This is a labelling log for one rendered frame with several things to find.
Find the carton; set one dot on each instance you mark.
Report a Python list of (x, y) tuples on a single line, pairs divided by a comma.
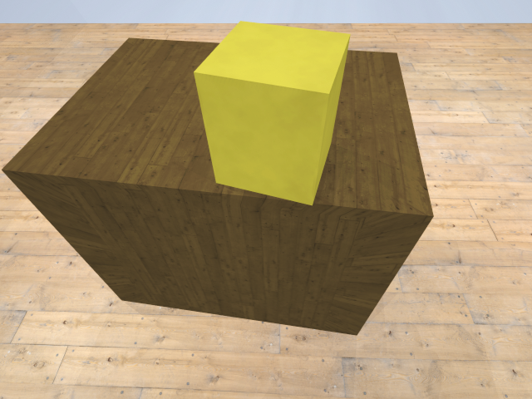
[(268, 96)]

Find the pedestal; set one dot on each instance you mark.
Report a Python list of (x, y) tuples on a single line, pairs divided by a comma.
[(123, 172)]

